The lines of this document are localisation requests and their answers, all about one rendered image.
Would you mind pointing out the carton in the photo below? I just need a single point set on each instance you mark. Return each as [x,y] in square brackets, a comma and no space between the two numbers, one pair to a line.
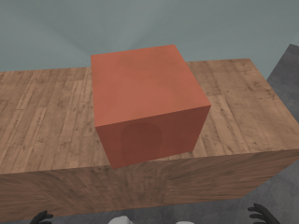
[147,104]

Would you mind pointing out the left robot hand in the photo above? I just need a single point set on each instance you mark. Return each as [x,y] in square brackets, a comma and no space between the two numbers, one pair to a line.
[41,216]

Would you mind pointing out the pedestal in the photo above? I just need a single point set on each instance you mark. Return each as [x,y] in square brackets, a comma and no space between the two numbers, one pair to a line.
[52,159]

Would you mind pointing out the right robot hand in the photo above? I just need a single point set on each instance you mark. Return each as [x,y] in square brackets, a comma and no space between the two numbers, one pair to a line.
[264,215]

